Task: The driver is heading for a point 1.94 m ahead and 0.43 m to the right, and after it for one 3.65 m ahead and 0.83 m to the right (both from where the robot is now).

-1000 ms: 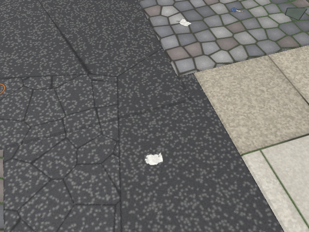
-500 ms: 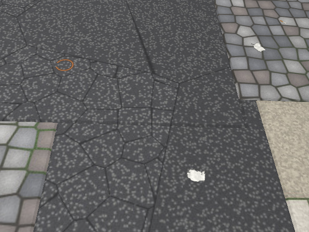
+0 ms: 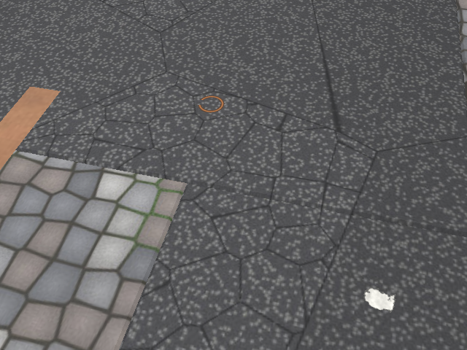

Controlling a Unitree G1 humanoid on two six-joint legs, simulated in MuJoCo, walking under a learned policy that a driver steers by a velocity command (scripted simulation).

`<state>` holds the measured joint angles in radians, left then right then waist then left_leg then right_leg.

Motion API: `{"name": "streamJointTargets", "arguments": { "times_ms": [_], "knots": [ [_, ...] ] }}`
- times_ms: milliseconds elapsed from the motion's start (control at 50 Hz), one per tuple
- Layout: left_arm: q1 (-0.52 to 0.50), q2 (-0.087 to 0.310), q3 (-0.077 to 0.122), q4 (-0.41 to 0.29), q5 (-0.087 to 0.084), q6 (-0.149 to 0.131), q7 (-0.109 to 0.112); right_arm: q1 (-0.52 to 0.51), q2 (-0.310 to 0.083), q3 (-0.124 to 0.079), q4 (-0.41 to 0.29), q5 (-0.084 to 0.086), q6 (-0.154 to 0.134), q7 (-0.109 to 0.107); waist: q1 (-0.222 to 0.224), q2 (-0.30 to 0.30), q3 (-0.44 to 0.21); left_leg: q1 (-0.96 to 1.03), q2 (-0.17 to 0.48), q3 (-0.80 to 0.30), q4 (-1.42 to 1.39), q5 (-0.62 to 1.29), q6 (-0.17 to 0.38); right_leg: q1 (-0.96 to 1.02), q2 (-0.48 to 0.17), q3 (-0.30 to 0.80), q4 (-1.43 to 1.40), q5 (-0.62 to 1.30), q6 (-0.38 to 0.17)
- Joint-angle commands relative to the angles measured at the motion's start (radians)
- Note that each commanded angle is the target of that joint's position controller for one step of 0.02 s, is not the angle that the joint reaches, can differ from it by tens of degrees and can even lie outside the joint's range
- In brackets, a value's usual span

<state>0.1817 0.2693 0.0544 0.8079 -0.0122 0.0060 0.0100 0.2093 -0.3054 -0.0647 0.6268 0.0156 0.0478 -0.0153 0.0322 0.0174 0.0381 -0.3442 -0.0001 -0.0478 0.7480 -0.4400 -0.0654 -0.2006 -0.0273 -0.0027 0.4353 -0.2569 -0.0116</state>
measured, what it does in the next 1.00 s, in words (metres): walks ahead: left foot, then right foot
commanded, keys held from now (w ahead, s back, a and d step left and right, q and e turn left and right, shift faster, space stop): w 1.00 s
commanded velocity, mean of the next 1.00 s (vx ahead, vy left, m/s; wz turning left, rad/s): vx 0.43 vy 0.00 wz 0.05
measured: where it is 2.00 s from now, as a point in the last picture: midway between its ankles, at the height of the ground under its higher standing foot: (275, 178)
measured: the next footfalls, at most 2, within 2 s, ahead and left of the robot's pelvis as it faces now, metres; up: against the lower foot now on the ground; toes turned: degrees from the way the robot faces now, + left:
left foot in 0.08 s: +0.02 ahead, +0.13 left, +0.00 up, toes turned -1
right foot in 0.52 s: +0.36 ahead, -0.12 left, +0.00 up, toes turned -1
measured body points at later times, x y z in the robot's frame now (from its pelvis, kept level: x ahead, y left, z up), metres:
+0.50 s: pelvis +0.18 -0.01 -0.02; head +0.21 -0.01 +0.43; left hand +0.41 +0.23 -0.10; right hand +0.16 -0.30 -0.13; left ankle -0.02 +0.13 -0.74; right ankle +0.32 -0.12 -0.74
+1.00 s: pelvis +0.45 -0.01 -0.01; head +0.49 +0.00 +0.44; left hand +0.45 +0.28 -0.14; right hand +0.69 -0.23 -0.08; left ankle +0.62 +0.13 -0.72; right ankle +0.32 -0.12 -0.74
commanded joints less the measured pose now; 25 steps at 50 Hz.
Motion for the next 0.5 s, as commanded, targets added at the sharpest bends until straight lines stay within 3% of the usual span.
{"name": "streamJointTargets", "arguments": {
  "times_ms": [20,40,60,80,100,120,140,160,200,260,340,380,440,480,500],
  "knots": [
    [-0.006,0.223,0.048,-0.045,-0.019,-0.013,-0.007,-0.022,-0.081,-0.016,-0.068,0.004,-0.041,0.007,-0.002,-0.184,-0.022,0.124,-0.032,0.095,-0.280,0.129,0.050,-0.026,-0.199,0.217,-0.185,-0.148,-0.199],
    [-0.001,0.208,0.041,-0.039,-0.023,-0.017,-0.011,0.020,-0.078,-0.018,-0.043,0.002,-0.049,0.007,-0.027,-0.163,-0.019,0.220,-0.041,0.102,-0.368,0.184,0.075,-0.073,-0.188,0.207,-0.160,-0.137,-0.182],
    [-0.002,0.164,0.025,-0.036,-0.016,-0.029,-0.017,0.079,-0.087,-0.022,-0.026,0.003,-0.054,0.002,-0.060,-0.138,-0.049,0.354,-0.011,0.054,-0.385,0.193,0.100,-0.145,-0.165,0.181,-0.101,-0.119,-0.141],
    [-0.038,0.082,-0.003,-0.053,0.005,-0.045,-0.028,0.181,-0.120,-0.029,-0.008,0.001,-0.058,-0.006,-0.101,-0.023,-0.105,0.508,0.127,-0.125,-0.409,0.188,0.137,-0.263,-0.091,0.089,0.107,-0.135,-0.074],
    [-0.076,0.054,-0.011,-0.106,0.009,-0.069,-0.029,0.222,-0.249,-0.061,-0.005,-0.012,-0.060,-0.001,-0.103,0.234,-0.095,0.524,0.322,-0.442,-0.484,0.036,0.264,-0.477,0.032,-0.057,0.324,-0.251,-0.006],
    [-0.152,0.146,0.015,-0.125,-0.011,-0.081,-0.024,0.246,-0.214,-0.057,0.002,-0.017,-0.080,0.007,-0.149,0.181,-0.018,0.459,0.382,-0.571,-0.557,-0.066,0.360,-0.577,-0.004,0.014,0.512,-0.341,0.002],
    [-0.125,0.179,0.030,-0.118,-0.028,-0.086,-0.030,0.214,-0.157,-0.037,0.004,-0.020,-0.097,0.008,-0.114,0.149,0.039,0.442,0.356,-0.517,-0.569,-0.119,0.349,-0.633,-0.044,0.047,0.592,-0.274,-0.014],
    [-0.095,0.168,0.030,-0.093,-0.031,-0.088,-0.036,0.185,-0.128,-0.028,-0.001,-0.017,-0.110,0.010,-0.096,0.144,0.056,0.437,0.306,-0.443,-0.585,-0.121,0.319,-0.646,-0.064,0.051,0.609,-0.197,-0.029],
    [-0.102,0.156,0.031,-0.085,-0.012,-0.096,-0.044,0.157,-0.109,-0.019,-0.001,-0.011,-0.118,0.008,-0.082,0.121,0.077,0.429,0.263,-0.333,-0.614,0.073,0.285,-0.656,-0.089,0.049,0.571,-0.054,-0.028],
    [-0.126,0.103,0.014,-0.087,-0.002,-0.101,-0.057,0.156,-0.110,-0.022,0.000,-0.012,-0.118,0.005,-0.080,0.086,0.049,0.382,0.209,-0.188,-0.631,0.295,0.273,-0.583,-0.072,0.006,0.452,0.093,0.011],
    [-0.221,0.071,-0.008,-0.122,-0.004,-0.099,-0.066,0.199,-0.146,-0.034,0.031,-0.006,-0.118,0.004,-0.109,0.089,0.064,0.284,0.186,-0.091,-0.635,0.349,0.261,-0.435,-0.029,-0.024,0.222,0.241,0.042],
    [-0.252,0.081,-0.010,-0.140,-0.009,-0.100,-0.072,0.224,-0.159,-0.039,0.051,0.001,-0.119,0.005,-0.112,0.091,0.081,0.276,0.214,-0.093,-0.636,0.347,0.260,-0.397,-0.018,-0.020,0.170,0.259,0.028],
    [-0.243,0.116,-0.002,-0.151,-0.010,-0.105,-0.078,0.223,-0.170,-0.045,0.073,0.010,-0.115,0.002,-0.080,0.098,0.083,0.347,0.259,-0.095,-0.597,0.437,0.238,-0.370,-0.013,-0.005,0.111,0.218,-0.018],
    [-0.150,0.155,0.017,-0.133,-0.006,-0.105,-0.070,0.207,-0.183,-0.048,0.079,0.006,-0.104,-0.001,-0.018,0.113,0.003,0.381,0.244,-0.059,-0.456,0.753,0.209,-0.219,0.033,-0.046,0.092,0.173,-0.058],
    [-0.007,0.189,0.040,-0.092,-0.006,-0.101,-0.059,0.210,-0.168,-0.041,0.082,0.001,-0.097,-0.005,0.052,0.099,-0.097,0.345,0.198,-0.016,-0.274,0.903,0.182,-0.021,0.064,-0.073,0.086,0.171,-0.087]
  ]
}}
Keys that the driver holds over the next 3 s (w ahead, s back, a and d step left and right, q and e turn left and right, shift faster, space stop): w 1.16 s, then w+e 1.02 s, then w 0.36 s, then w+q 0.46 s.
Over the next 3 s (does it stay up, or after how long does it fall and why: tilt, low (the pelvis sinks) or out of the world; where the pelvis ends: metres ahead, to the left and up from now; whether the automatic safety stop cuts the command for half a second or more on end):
stays up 1.47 -0.36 -0.01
